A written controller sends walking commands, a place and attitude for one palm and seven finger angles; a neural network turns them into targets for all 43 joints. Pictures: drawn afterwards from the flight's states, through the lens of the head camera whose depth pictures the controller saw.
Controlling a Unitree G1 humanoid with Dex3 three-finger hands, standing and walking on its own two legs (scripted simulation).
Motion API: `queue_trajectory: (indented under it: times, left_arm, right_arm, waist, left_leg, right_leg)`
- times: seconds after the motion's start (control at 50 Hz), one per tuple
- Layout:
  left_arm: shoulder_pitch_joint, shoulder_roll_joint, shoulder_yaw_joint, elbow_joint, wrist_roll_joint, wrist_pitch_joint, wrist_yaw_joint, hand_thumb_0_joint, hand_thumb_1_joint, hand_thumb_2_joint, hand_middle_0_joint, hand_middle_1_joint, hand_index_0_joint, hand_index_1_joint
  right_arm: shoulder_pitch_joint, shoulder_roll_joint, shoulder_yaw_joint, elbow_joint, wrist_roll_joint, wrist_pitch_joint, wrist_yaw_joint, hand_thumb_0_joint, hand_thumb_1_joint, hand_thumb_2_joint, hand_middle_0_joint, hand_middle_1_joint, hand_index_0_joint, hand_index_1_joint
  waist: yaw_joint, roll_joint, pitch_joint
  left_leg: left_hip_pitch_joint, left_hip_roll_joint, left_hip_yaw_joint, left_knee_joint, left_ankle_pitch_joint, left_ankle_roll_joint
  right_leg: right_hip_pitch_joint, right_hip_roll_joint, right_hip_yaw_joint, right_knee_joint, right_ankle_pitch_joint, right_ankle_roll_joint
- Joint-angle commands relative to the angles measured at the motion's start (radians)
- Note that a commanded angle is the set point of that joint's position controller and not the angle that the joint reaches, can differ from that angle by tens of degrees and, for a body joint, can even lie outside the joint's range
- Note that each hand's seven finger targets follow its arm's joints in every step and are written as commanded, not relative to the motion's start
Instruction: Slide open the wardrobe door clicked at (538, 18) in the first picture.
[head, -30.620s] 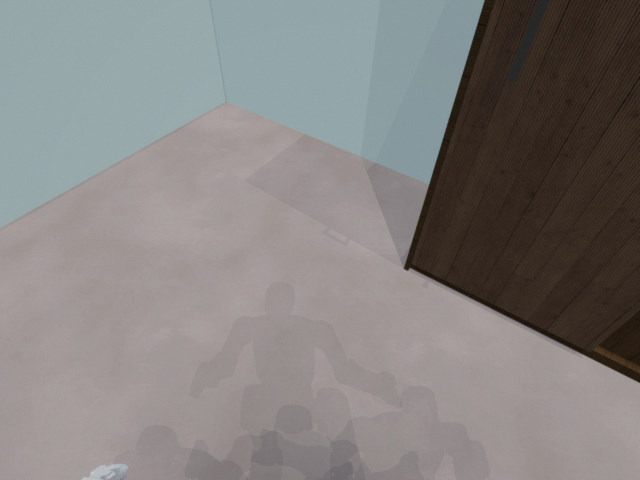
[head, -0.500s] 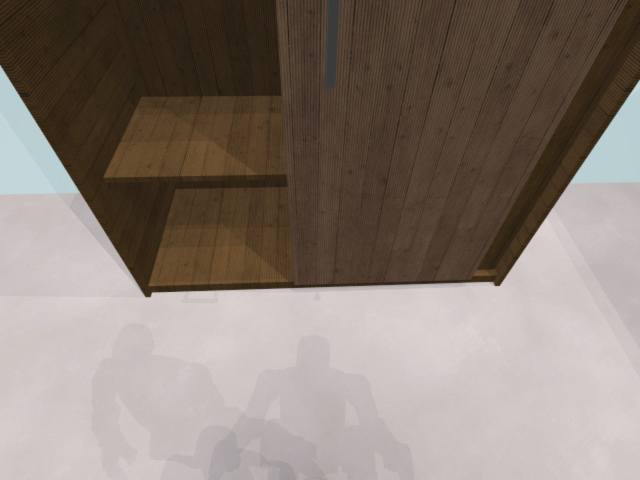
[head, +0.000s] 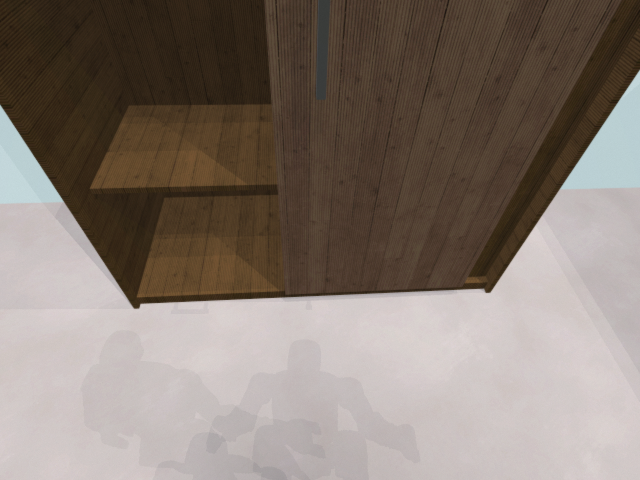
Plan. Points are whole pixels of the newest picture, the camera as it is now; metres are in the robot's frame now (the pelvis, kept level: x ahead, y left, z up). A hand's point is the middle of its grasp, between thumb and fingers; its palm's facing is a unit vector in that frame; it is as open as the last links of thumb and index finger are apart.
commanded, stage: look to check the result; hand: left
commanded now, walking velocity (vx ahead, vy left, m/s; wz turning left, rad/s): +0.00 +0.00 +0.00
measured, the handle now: (322, 26) +0.80 +0.04 +0.20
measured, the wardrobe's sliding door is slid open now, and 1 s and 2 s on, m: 0.53 0.53 0.53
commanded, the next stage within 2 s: stand and wait in 0.50 s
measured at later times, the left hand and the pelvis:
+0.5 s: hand out of the picture +0.09 +0.23 -0.16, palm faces -0.03 -0.95 -0.31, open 7.4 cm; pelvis +0.03 -0.01 +0.00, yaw +0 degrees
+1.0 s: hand out of the picture +0.10 +0.21 -0.16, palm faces -0.04 -0.95 -0.30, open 7.4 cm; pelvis +0.03 -0.02 +0.00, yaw +0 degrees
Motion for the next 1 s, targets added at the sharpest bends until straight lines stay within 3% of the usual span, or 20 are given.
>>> queue_trajectory:
  times: [0.0, 0.06, 0.58, 0.7, 0.98]
  left_arm:
    - [-0.011, 0.197, 0.032, -0.047, -0.005, -0.019, 0.016, 0.000, 0.900, 0.900, -0.200, -0.300, -0.200, -0.300]
    - [-0.009, 0.206, 0.035, -0.047, -0.006, -0.022, 0.017, 0.000, 0.900, 0.900, -0.200, -0.300, -0.200, -0.300]
    - [-0.020, 0.220, 0.034, -0.042, -0.008, -0.025, 0.023, 0.000, 0.900, 0.900, -0.200, -0.300, -0.200, -0.300]
    - [-0.023, 0.214, 0.034, -0.043, -0.009, -0.021, 0.023, 0.000, 0.900, 0.900, -0.200, -0.300, -0.200, -0.300]
    - [-0.017, 0.209, 0.033, -0.042, -0.010, -0.023, 0.025, 0.000, 0.900, 0.900, -0.200, -0.300, -0.200, -0.300]
  right_arm:
    - [-0.039, -0.190, -0.027, -0.053, 0.000, -0.022, -0.011, 0.000, -0.900, -0.900, 0.200, 0.300, 0.200, 0.300]
    - [-0.040, -0.199, -0.027, -0.054, 0.003, -0.023, -0.012, 0.000, -0.900, -0.900, 0.200, 0.300, 0.200, 0.300]
    - [-0.060, -0.209, -0.021, -0.047, 0.003, -0.023, -0.017, 0.000, -0.900, -0.900, 0.200, 0.300, 0.200, 0.300]
    - [-0.056, -0.203, -0.018, -0.045, 0.002, -0.021, -0.018, 0.000, -0.900, -0.900, 0.200, 0.300, 0.200, 0.300]
    - [-0.044, -0.197, -0.018, -0.041, 0.003, -0.020, -0.021, 0.000, -0.900, -0.900, 0.200, 0.300, 0.200, 0.300]
  waist:
    - [0.009, 0.030, -0.074]
    - [0.010, 0.020, -0.100]
    - [0.009, -0.001, -0.104]
    - [0.009, 0.018, -0.074]
    - [0.008, 0.005, -0.093]
  left_leg:
    - [0.062, 0.147, -0.141, -0.069, 0.097, 0.003]
    - [0.082, 0.149, -0.136, -0.057, 0.138, 0.003]
    - [0.138, 0.157, -0.118, -0.054, 0.257, -0.006]
    - [0.123, 0.156, -0.118, -0.067, 0.231, -0.009]
    - [0.139, 0.159, -0.109, -0.062, 0.224, -0.012]
  right_leg:
    - [-0.007, -0.096, 0.086, -0.074, 0.059, -0.045]
    - [0.013, -0.099, 0.086, -0.079, 0.094, -0.045]
    - [0.059, -0.113, 0.079, -0.087, 0.255, -0.048]
    - [0.056, -0.109, 0.084, -0.098, 0.220, -0.050]
    - [0.069, -0.110, 0.088, -0.102, 0.250, -0.052]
